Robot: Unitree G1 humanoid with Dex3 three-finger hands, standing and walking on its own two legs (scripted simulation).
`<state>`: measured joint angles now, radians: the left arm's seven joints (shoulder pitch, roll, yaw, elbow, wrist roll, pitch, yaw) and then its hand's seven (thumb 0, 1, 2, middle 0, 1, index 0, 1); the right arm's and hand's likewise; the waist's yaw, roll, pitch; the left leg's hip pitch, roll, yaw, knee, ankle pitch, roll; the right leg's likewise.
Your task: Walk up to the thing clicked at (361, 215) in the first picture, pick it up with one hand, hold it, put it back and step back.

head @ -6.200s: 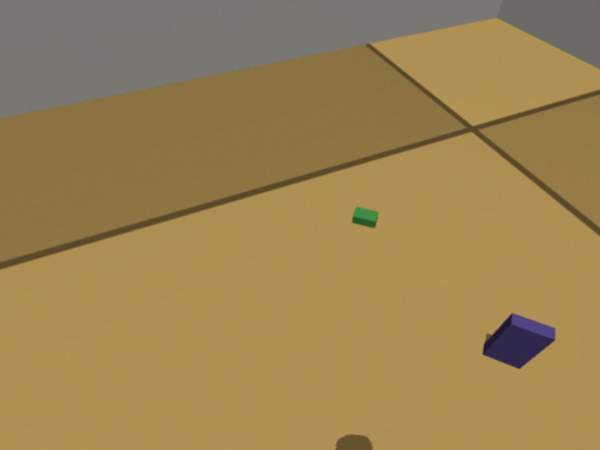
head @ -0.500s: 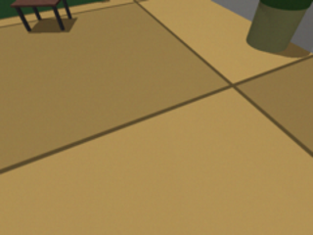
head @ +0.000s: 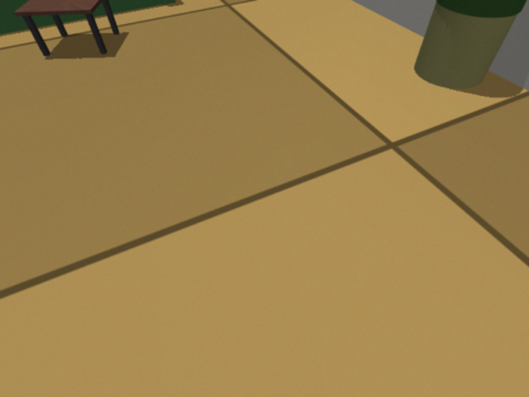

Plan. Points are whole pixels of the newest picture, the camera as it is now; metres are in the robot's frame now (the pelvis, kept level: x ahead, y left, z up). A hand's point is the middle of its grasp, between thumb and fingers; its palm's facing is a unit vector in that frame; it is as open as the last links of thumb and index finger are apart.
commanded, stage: stand
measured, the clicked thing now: out of the picture -0.13 -1.14 -0.76
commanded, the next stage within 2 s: walk up in 0.30 s
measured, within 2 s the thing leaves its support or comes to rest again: neither
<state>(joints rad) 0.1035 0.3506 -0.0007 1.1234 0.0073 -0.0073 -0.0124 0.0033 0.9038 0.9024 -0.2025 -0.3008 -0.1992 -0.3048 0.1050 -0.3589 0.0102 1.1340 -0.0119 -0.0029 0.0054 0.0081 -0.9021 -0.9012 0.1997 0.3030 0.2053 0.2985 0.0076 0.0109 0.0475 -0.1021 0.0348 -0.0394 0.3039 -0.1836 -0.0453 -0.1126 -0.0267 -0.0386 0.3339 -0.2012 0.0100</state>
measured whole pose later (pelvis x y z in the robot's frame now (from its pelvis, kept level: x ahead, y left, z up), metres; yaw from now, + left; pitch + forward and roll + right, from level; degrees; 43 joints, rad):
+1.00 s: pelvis +0.22 +0.06 -0.01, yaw -2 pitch -3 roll +2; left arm 0.24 0.43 0.06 0.95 0.02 0.00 -0.09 0.01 0.91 0.90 -0.20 -0.30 -0.20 -0.30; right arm 0.37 -0.37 -0.07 0.92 -0.02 -0.08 0.05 0.01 -0.90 -0.90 0.20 0.30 0.21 0.30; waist -0.02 -0.05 0.08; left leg 0.05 -0.02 0.13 0.32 -0.32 0.01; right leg -0.51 -0.09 0.04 0.69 -0.13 -0.01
